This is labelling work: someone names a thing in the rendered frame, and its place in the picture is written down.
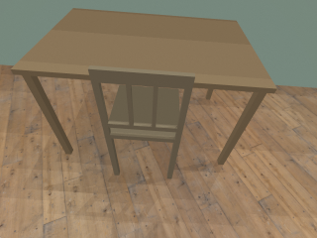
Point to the table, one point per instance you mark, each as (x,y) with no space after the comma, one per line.
(216,50)

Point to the chair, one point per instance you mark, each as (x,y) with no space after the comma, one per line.
(146,107)

